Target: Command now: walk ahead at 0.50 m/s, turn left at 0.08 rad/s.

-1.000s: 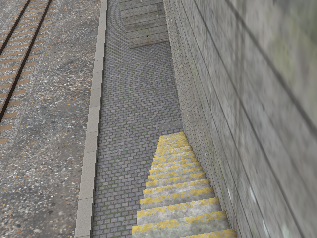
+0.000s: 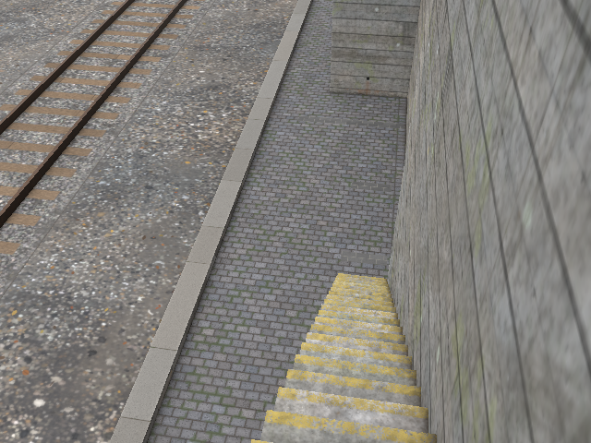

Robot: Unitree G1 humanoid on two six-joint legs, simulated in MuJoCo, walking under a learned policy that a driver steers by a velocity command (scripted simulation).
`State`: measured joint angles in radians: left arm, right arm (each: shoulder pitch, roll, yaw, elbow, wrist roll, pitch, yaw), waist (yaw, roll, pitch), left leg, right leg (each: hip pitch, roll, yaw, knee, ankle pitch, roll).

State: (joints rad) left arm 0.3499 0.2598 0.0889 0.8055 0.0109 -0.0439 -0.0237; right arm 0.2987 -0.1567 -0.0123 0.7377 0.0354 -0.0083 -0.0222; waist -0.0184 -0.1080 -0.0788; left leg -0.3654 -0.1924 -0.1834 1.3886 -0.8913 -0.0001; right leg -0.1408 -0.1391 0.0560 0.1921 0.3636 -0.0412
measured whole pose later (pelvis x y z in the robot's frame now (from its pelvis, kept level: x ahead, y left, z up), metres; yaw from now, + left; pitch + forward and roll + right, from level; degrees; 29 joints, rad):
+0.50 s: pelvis +0.19 -0.02 -0.10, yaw -1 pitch +0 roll +2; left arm 0.35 0.22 0.05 0.93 -0.08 -0.04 0.06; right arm 0.33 -0.13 -0.01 0.79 0.02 -0.04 0.02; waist 0.00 -0.06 -0.06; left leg -0.35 0.00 -0.02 0.84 -0.51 -0.04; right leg -0.45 0.07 0.22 1.25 -0.58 -0.06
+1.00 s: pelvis +0.41 -0.08 -0.35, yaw -2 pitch -2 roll -1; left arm 0.66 0.07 -0.02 1.12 -0.05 -0.02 0.09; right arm 0.20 -0.17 -0.04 0.81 0.03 0.00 -0.01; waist 0.07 0.07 -0.03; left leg -0.74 0.02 -0.11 1.12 0.21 -0.04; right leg -0.27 0.06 0.02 1.11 -0.80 -0.03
